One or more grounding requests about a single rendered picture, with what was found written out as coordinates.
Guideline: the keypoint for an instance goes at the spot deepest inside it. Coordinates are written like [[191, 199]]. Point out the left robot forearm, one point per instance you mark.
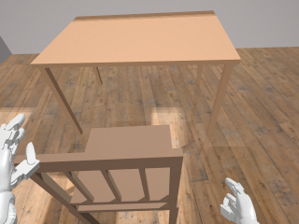
[[8, 213]]

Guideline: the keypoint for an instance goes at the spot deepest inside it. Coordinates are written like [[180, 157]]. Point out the left robot hand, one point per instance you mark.
[[10, 137]]

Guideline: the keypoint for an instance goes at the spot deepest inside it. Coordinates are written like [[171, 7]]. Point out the table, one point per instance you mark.
[[146, 39]]

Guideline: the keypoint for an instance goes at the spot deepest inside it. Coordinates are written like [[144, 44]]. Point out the right robot hand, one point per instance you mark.
[[241, 205]]

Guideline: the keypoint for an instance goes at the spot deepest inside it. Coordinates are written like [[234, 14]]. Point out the chair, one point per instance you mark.
[[123, 169]]

